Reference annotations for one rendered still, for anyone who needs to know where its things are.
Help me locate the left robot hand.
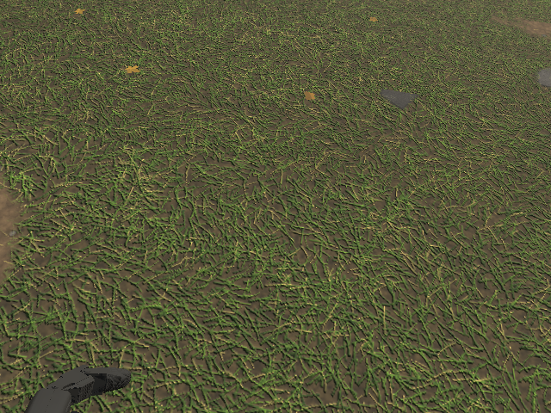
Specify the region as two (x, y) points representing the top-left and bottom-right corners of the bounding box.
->
(24, 365), (131, 413)

